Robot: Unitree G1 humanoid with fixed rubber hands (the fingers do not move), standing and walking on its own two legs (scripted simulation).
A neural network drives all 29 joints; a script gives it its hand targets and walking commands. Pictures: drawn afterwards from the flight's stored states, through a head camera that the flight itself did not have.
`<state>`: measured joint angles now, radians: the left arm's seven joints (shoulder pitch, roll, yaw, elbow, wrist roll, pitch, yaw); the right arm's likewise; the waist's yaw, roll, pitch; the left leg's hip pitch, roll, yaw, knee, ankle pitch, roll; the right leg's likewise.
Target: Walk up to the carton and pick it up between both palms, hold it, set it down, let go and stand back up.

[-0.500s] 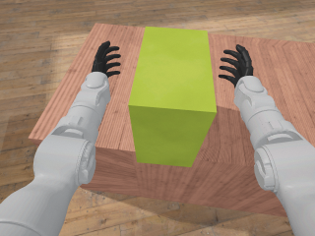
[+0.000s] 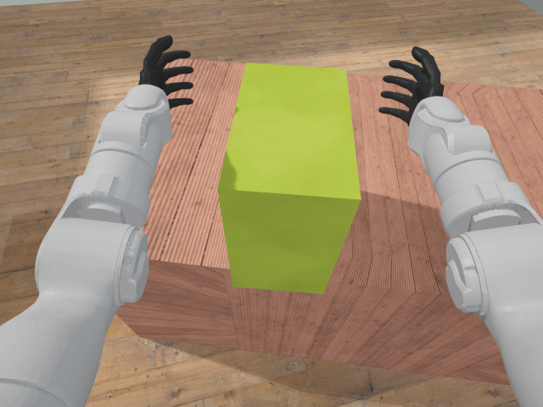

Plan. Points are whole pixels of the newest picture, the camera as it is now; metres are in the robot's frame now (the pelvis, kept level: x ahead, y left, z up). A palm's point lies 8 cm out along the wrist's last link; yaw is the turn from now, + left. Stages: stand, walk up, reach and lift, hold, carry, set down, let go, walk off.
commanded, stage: set down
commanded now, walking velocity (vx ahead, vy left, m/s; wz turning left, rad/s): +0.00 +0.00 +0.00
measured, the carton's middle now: (286, 183) +0.49 +0.01 +0.01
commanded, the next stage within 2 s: none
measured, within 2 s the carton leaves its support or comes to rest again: neither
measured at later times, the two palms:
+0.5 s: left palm (176, 171) +0.41 +0.18 +0.11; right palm (420, 179) +0.42 -0.18 +0.12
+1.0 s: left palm (167, 223) +0.36 +0.19 +0.06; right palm (406, 228) +0.37 -0.17 +0.07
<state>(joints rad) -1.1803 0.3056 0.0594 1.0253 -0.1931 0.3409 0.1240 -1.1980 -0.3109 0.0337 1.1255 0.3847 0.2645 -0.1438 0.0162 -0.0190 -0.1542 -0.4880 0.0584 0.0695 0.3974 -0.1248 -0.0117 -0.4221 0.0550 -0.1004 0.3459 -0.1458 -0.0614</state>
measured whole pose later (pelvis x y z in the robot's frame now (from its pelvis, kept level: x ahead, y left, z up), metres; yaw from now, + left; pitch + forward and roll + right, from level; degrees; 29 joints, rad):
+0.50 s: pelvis -0.01 -0.01 +0.00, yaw +0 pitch +10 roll +0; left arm -0.80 0.19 0.15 0.84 -0.11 0.19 0.06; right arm -0.82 -0.21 -0.01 0.88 0.25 0.12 -0.16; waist 0.01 -0.01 -0.12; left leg -0.41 0.05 0.07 0.31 -0.07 -0.02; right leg -0.39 0.05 -0.10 0.34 -0.14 -0.04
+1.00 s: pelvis +0.00 +0.00 +0.00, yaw +1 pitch +6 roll +0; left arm -0.48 0.13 0.14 0.60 -0.07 0.14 0.04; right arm -0.50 -0.16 0.06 0.69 0.25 0.01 -0.19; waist 0.00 -0.04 -0.06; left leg -0.34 0.04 0.07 0.34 -0.11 -0.01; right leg -0.30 0.04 -0.10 0.36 -0.17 -0.06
